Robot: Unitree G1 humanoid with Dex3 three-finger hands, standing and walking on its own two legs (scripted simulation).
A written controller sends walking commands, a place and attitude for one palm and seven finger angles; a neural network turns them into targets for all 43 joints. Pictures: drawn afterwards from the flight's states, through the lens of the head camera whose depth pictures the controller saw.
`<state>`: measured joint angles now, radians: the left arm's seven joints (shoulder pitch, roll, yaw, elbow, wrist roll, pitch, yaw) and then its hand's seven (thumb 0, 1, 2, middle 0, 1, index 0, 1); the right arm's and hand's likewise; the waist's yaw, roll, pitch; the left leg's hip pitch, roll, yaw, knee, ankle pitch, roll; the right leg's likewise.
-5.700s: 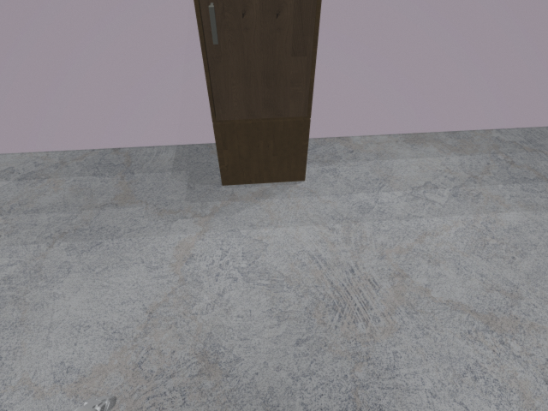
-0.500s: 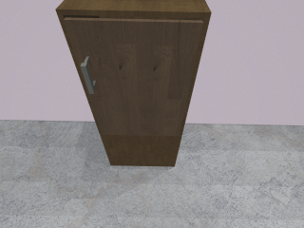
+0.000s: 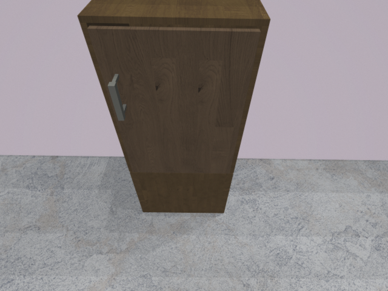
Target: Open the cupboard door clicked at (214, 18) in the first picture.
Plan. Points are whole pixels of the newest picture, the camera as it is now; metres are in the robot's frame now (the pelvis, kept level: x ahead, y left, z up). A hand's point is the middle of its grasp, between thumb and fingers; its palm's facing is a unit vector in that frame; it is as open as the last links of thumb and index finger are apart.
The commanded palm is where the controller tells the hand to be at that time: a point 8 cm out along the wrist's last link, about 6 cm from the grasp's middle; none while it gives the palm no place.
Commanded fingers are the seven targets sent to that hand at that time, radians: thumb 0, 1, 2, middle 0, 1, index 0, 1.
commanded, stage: look again from close up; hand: left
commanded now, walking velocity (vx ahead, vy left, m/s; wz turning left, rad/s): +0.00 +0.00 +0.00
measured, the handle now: (118, 98) +0.59 +0.26 +0.06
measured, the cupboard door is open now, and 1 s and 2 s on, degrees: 0 0 0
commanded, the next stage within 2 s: shuffle to correct the standing spot in 0.64 s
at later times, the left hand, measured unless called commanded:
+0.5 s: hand out of the picture +0.06 +0.23 -0.17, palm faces +0.03 -0.97 -0.24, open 7.4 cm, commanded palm none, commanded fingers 0.00 0.90 0.90 -0.20 -0.30 -0.20 -0.30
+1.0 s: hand out of the picture -0.06 +0.21 -0.18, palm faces +0.04 -0.98 -0.18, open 7.4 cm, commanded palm none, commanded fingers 0.00 0.90 0.90 -0.20 -0.30 -0.20 -0.30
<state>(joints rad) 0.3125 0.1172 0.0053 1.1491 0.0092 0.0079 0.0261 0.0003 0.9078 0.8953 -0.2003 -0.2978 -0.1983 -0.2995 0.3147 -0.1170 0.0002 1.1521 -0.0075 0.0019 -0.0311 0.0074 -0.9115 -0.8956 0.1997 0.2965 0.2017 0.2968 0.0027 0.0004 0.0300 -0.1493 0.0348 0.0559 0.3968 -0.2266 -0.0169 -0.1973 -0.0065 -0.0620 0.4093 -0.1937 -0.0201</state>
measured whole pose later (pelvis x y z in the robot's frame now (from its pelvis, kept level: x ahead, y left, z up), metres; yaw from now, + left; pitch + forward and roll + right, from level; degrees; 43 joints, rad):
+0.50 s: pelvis +0.00 +0.03 -0.01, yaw +0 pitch -3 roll +0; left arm 0.25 0.22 0.01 1.00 0.02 0.00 0.03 0.00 0.91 0.90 -0.20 -0.30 -0.20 -0.30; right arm 0.24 -0.21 -0.02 1.01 -0.01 -0.02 -0.02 0.01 -0.91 -0.90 0.20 0.30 0.20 0.30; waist -0.01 0.00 -0.02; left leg -0.18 0.00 0.06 0.54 -0.31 0.03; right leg -0.21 -0.05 -0.05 0.52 -0.26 0.02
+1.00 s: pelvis -0.01 +0.04 -0.01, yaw +0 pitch -3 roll +0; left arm 0.42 0.15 0.01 1.08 0.03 0.02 0.01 0.00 0.91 0.90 -0.20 -0.30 -0.20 -0.30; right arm 0.35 -0.17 -0.01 1.09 -0.01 0.02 0.00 0.01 -0.91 -0.90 0.20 0.30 0.20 0.30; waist 0.00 0.01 0.00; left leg -0.18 -0.01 0.08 0.50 -0.28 0.05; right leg -0.22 -0.05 -0.03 0.51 -0.28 0.02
